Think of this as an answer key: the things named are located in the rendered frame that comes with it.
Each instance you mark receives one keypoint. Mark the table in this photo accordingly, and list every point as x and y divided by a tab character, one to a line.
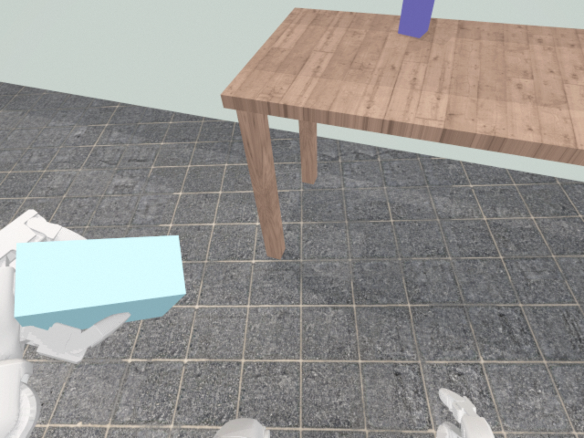
509	88

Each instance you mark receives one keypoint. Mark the robot left hand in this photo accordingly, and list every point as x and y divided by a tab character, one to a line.
60	342

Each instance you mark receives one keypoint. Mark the robot left forearm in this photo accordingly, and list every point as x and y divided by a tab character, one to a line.
19	402

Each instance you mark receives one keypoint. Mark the robot right hand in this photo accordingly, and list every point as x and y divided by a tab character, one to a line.
472	425

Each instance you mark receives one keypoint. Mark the robot left thigh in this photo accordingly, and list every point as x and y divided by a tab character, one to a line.
243	428

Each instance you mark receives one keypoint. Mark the sponge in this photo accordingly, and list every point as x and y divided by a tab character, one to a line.
80	282

